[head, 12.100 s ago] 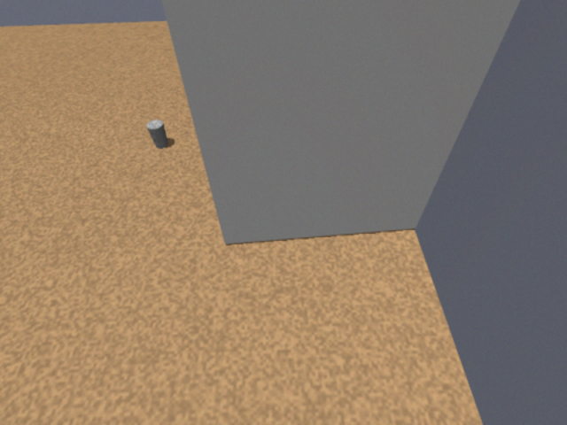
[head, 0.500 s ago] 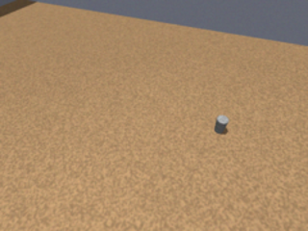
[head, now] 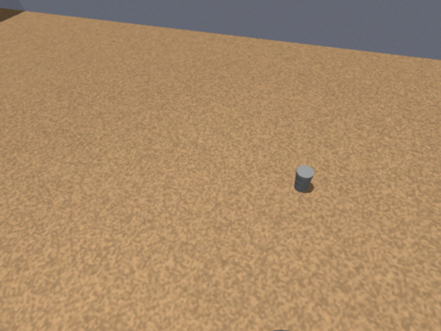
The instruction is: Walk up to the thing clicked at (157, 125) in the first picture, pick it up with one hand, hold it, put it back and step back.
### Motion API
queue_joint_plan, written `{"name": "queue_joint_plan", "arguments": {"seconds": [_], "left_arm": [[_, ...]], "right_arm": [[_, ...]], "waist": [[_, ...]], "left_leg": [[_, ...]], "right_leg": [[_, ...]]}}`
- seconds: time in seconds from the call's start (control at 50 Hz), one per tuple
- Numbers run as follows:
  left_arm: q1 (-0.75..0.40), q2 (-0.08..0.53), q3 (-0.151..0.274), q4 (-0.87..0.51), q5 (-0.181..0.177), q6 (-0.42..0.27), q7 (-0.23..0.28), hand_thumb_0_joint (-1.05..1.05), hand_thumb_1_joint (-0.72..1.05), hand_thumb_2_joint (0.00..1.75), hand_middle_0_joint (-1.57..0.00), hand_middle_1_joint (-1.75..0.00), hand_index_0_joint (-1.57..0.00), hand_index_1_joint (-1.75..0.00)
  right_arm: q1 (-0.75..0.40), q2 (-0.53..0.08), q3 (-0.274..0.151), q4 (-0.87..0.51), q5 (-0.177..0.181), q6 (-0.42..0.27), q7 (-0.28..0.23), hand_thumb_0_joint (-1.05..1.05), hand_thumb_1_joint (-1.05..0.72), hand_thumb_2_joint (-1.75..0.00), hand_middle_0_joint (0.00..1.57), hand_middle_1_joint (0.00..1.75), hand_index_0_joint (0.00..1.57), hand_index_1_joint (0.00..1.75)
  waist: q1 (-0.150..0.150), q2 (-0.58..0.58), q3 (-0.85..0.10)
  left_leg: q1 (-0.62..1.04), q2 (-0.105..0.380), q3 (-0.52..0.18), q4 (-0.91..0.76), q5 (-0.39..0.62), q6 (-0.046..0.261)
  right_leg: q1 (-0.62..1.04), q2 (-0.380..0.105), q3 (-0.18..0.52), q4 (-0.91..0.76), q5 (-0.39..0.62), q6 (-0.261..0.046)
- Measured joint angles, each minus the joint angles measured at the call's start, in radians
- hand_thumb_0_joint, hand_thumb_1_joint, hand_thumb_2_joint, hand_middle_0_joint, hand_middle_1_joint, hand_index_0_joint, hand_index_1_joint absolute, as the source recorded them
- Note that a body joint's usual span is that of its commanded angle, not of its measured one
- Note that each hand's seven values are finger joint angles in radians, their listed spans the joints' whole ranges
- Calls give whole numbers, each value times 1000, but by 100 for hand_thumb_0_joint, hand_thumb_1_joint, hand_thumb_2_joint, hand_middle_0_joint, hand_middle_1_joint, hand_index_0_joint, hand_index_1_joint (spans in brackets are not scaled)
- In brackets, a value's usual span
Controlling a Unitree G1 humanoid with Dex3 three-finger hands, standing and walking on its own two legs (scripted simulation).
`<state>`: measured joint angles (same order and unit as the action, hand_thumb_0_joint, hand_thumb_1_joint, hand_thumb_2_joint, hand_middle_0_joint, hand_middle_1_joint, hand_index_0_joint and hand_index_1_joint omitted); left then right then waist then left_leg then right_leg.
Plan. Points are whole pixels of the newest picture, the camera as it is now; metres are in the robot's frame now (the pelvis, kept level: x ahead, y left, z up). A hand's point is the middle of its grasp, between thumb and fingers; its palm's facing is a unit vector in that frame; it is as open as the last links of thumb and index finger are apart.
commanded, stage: walk up
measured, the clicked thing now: (302, 179) +0.94 -0.43 -0.70
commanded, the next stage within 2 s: none
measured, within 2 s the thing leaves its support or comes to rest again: neither
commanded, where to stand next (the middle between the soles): +1.02 +0.03 m, yaw +1 degrees
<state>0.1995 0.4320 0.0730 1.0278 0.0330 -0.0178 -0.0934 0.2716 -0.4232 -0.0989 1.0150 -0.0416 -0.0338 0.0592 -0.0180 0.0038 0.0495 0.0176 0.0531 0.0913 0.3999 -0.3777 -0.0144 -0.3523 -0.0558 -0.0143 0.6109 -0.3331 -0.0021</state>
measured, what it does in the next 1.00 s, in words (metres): walks ahead: left foot, then right foot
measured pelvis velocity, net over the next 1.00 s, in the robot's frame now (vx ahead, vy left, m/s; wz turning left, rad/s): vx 0.46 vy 0.00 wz -0.01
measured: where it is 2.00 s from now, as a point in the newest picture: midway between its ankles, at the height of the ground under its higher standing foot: (223, 201)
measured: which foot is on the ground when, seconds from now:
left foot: down 0.00-0.04, up 0.06-0.42, down 0.44-0.86, up 0.88-1.00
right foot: down 0.00-0.46, up 0.48-0.82, down 0.84-1.00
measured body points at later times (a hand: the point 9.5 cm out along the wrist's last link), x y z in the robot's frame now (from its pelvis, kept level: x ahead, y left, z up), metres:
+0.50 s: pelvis +0.22 +0.02 -0.02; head +0.25 +0.04 +0.43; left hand +0.25 +0.35 -0.14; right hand +0.34 -0.30 -0.11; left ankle +0.32 +0.15 -0.73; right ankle +0.09 -0.12 -0.69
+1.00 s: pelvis +0.46 +0.00 +0.00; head +0.47 -0.03 +0.45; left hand +0.53 +0.32 -0.09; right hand +0.52 -0.32 -0.13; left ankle +0.44 +0.14 -0.67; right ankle +0.50 -0.12 -0.73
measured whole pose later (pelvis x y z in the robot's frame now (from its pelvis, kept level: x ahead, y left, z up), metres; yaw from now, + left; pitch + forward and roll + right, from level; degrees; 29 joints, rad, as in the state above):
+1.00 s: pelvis +0.46 +0.00 +0.00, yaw +0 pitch -3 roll +0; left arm 0.27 0.39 0.05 0.86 0.00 -0.09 -0.06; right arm 0.30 -0.45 -0.05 0.89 0.01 -0.03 0.06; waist 0.02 0.08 0.06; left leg -0.43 0.06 -0.01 1.07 -0.38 0.02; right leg -0.28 -0.04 -0.09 0.57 -0.25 -0.02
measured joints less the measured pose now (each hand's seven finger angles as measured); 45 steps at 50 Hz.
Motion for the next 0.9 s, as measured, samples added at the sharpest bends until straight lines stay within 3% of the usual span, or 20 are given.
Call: {"name": "queue_joint_plan", "arguments": {"seconds": [0.04, 0.06, 0.1, 0.14, 0.22, 0.34, 0.42, 0.46, 0.48, 0.52, 0.58, 0.7, 0.8, 0.84, 0.86, 0.9], "left_arm": [[-2, 2, 8, -16, 2, -22, 4, 1, 91, 90, -20, -30, -21, -30], [-2, 0, 14, -29, 4, -34, 12, 1, 91, 90, -20, -30, -21, -30], [10, -9, 12, -55, -2, -47, 22, 1, 91, 90, -20, -30, -21, -30], [26, -25, 3, -67, -12, -49, 28, 1, 91, 90, -20, -30, -21, -30], [64, -43, -13, -78, -22, -53, 34, 1, 91, 90, -21, -30, -21, -30], [97, -31, -14, -102, -18, -58, 31, 1, 90, 90, -21, -30, -21, -30], [116, -12, -16, -115, -18, -55, 30, 1, 90, 90, -21, -30, -21, -30], [121, -1, -19, -115, -21, -46, 37, 1, 90, 90, -21, -30, -21, -30], [114, -2, -19, -111, -26, -37, 45, 1, 91, 90, -21, -30, -21, -30], [100, -3, -30, -102, -33, -25, 54, 1, 91, 90, -21, -30, -21, -30], [85, 6, -38, -105, -43, -32, 53, 1, 91, 90, -20, -30, -21, -30], [62, 4, -31, -129, -30, -32, 19, 1, 91, 90, -20, -30, -21, -30], [44, -1, -17, -128, -19, -35, 0, 1, 91, 90, -20, -30, -21, -30], [48, 8, -10, -133, -15, -48, 3, 1, 91, 90, -20, -30, -21, -30], [44, 5, -2, -136, -13, -57, 10, 1, 91, 90, -20, -30, -21, -30], [39, -4, 0, -148, -18, -69, 25, 1, 91, 90, -20, -30, -21, -30]], "right_arm": [[15, -21, -4, -2, 4, 11, -2, 1, -90, -90, 20, 30, 20, 30], [18, -24, -2, 0, 11, 20, -6, 1, -90, -90, 20, 30, 20, 30], [11, -23, 5, 4, 19, 34, -8, 1, -90, -90, 20, 30, 20, 30], [2, -27, 13, -4, 30, 28, -2, 1, -90, -90, 20, 30, 20, 30], [-13, -26, 19, -47, 32, 6, 16, 1, -90, -90, 20, 30, 20, 30], [-34, -9, 16, -84, 18, 8, 45, 1, -90, -90, 20, 30, 20, 30], [-45, -2, 13, -92, 12, 2, 48, 1, -90, -90, 20, 30, 20, 30], [-57, 4, 8, -105, 4, -16, 39, 1, -90, -90, 20, 30, 20, 30], [-63, 9, 6, -119, 0, -27, 32, 1, -90, -90, 20, 30, 20, 30], [-66, 22, 10, -142, 19, -40, 23, 1, -90, -90, 20, 30, 20, 30], [-47, 41, 27, -163, 36, -43, 10, 1, -90, -90, 20, 30, 20, 30], [16, 25, 41, -171, 33, -45, 6, 1, -90, -90, 20, 30, 20, 30], [62, -9, 34, -162, 34, -33, 11, 1, -90, -90, 20, 30, 20, 30], [81, -19, 33, -157, 36, -23, 8, 1, -90, -90, 20, 30, 20, 30], [83, -22, 32, -150, 37, -18, 4, 1, -90, -90, 20, 30, 20, 30], [67, -20, 36, -131, 39, 0, -5, 1, -90, -90, 20, 30, 20, 30]], "waist": [[-4, 36, 14], [2, 45, 18], [20, 48, 19], [30, 61, 17], [40, 73, 10], [49, 51, 17], [56, 22, 16], [52, -16, 25], [46, -29, 35], [28, -39, 45], [17, -62, 45], [5, -55, 35], [-12, -11, 22], [-11, 6, 8], [-6, 27, 9], [10, 43, 15]], "left_leg": [[-35, 46, -15, 151, -76, 13], [-88, 45, -53, 287, -115, 29], [-203, -2, -117, 531, -123, 44], [-306, -20, -136, 650, -56, 53], [-454, -4, -143, 595, 56, 32], [-531, 59, -110, 322, 170, 7], [-477, 58, -57, 189, 213, 23], [-447, 26, -26, 194, 255, 30], [-447, 18, -14, 232, 225, 29], [-423, 13, -4, 249, 177, 34], [-339, 5, 22, 179, 162, 35], [-197, -8, 56, 73, 124, 35], [-128, 4, 55, 107, 25, 11], [-128, 23, 45, 192, -54, 6], [-155, 46, 26, 285, -82, 22], [-248, 26, -48, 520, -110, 37]], "right_leg": [[27, 23, -34, -14, 126, -2], [31, 33, -46, 8, 107, -8], [64, 40, -49, 0, 69, -22], [122, 50, -56, -62, 69, -32], [224, 64, -61, -181, 84, -32], [325, 67, -71, -230, 22, -16], [370, 47, -72, -174, -80, 14], [338, 4, -57, -23, -160, 2], [282, 3, -19, 124, -171, -12], [155, 46, 52, 393, -164, -35], [2, 50, 65, 529, -88, -40], [-139, -24, 14, 264, 16, -3], [-109, -38, -16, 34, 136, -12], [-57, -20, -35, -21, 167, -20], [-55, -5, -48, 11, 163, -18], [-44, 3, -57, 63, 105, -18]]}}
